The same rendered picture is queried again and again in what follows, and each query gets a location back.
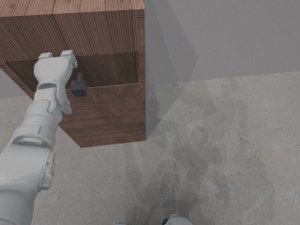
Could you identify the handle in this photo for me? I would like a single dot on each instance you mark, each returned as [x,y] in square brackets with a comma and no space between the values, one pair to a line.
[79,87]

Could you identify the cabinet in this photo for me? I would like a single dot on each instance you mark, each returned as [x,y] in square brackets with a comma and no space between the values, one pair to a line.
[110,114]

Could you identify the drawer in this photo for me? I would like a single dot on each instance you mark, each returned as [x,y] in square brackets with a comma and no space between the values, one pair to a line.
[98,69]

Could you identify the robot left upper arm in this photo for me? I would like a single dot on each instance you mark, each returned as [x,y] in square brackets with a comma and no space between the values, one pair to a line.
[24,171]

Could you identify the robot left hand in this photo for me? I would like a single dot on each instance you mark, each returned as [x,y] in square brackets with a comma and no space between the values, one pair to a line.
[56,69]

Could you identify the robot left forearm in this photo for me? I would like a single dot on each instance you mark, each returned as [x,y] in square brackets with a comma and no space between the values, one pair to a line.
[39,126]

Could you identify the right robot shin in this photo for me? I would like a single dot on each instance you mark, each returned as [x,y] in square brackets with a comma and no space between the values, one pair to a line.
[173,216]

